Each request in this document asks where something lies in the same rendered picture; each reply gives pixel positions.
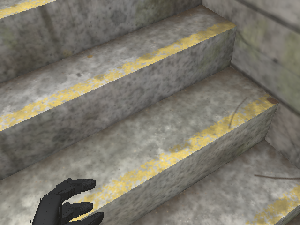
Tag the left robot hand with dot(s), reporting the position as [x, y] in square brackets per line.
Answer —
[52, 211]

